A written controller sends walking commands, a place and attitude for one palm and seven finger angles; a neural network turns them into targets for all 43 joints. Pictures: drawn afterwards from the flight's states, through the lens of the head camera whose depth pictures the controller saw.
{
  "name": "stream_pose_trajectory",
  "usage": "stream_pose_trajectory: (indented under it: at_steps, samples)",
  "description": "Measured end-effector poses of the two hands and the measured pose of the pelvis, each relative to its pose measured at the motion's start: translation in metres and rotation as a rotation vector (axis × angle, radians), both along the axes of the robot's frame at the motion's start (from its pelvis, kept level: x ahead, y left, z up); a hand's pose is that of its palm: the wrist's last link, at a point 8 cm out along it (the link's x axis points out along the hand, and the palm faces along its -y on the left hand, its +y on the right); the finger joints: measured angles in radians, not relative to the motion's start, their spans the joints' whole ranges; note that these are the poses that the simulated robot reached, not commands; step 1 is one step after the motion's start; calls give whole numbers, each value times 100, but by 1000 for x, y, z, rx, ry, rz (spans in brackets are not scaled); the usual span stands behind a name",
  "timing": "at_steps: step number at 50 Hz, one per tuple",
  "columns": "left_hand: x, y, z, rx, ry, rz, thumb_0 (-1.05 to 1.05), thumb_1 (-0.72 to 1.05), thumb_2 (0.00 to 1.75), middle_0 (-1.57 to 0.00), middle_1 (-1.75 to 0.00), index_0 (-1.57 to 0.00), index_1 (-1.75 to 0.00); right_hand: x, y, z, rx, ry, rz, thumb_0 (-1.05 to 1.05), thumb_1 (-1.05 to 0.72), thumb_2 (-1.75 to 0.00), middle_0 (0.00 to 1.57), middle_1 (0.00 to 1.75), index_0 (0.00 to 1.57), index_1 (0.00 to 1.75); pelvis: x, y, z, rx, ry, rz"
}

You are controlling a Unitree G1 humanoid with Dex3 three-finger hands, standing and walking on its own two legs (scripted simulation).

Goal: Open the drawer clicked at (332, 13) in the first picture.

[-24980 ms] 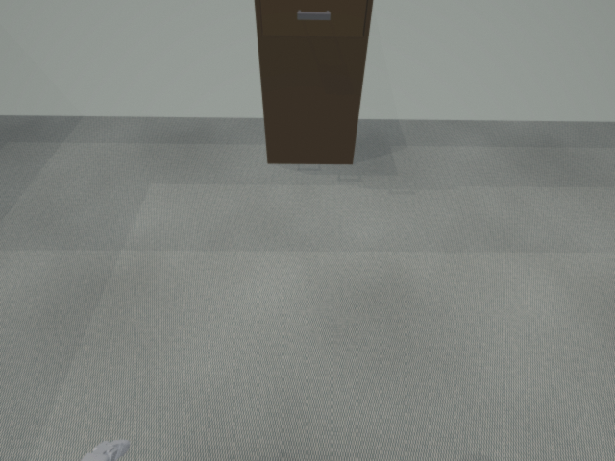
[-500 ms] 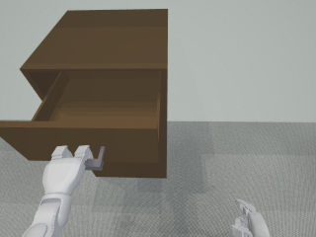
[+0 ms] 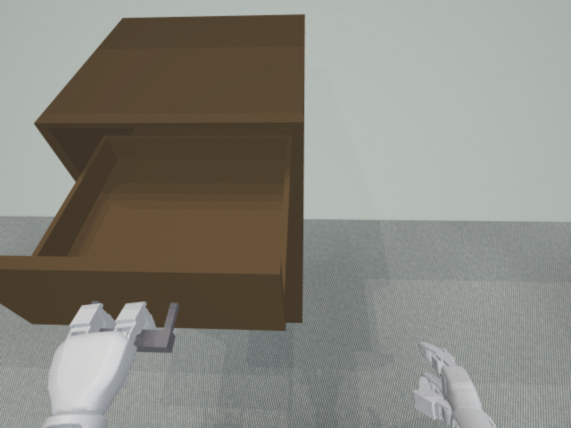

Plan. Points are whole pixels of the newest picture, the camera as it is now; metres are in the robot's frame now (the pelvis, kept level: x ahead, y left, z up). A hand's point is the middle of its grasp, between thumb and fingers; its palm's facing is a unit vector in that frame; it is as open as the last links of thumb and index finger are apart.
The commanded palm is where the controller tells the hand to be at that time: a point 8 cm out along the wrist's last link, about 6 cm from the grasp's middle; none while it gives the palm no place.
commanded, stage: pull the drawer open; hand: left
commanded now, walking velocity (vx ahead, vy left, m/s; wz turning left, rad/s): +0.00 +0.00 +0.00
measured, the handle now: (128, 324) +0.25 +0.24 +0.02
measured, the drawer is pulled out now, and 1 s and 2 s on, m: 0.28 0.30 0.30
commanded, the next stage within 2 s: open the thumb to release the handle in 0.42 s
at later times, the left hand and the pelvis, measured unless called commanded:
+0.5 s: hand (110, 392) +0.17 +0.24 +0.00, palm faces -0.01 -0.08 -1.00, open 5.8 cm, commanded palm +0.14 +0.25 +0.05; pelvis -0.01 +0.00 -0.01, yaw -1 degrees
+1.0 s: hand (113, 388) +0.17 +0.24 +0.00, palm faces +0.00 -0.07 -1.00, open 11.9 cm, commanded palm +0.14 +0.25 +0.05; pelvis -0.02 -0.01 +0.00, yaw +1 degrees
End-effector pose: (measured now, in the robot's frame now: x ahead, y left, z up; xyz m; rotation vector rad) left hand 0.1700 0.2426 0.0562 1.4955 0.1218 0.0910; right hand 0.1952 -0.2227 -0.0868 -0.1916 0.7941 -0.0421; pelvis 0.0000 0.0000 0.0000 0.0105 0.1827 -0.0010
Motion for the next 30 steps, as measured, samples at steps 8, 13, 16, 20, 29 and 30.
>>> stream_pose_trajectory:
  at_steps: [8,13,16,20,29,30]
  samples:
    - [-21,0,0,-1,-1,-6,4,71,77,-29,-133,-42,-135,1,4,-2,-4,0,30,1,-91,-90,20,30,20,30,-4,0,-3,0,-5,3]
    - [-23,0,0,0,-10,-8,3,71,76,-29,-133,-40,-133,-4,3,-4,-1,3,29,1,-91,-90,20,30,20,30,-7,-1,-5,1,-4,1]
    - [-24,0,1,-1,-8,-11,3,72,76,-29,-132,-40,-132,-8,2,-5,3,7,20,1,-91,-90,20,30,20,30,-7,-1,-6,2,-2,-5]
    - [-24,0,1,-4,-1,-15,3,72,75,-28,-131,-39,-131,-13,-1,-7,3,17,7,1,-91,-90,20,30,20,30,-6,-1,-7,2,1,-10]
    - [-23,1,-1,18,-25,-21,2,71,77,-30,-131,-38,-130,-19,-8,-17,-28,55,7,1,-91,-90,20,30,20,30,-7,1,-11,-2,18,7]
    - [-23,1,-2,23,-36,-20,2,71,78,-31,-132,-39,-131,-19,-8,-19,-32,60,10,1,-91,-90,20,30,20,30,-8,1,-11,-3,19,10]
